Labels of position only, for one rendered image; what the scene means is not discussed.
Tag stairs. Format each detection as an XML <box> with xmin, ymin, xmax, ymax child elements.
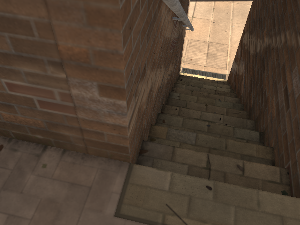
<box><xmin>136</xmin><ymin>72</ymin><xmax>292</xmax><ymax>197</ymax></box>

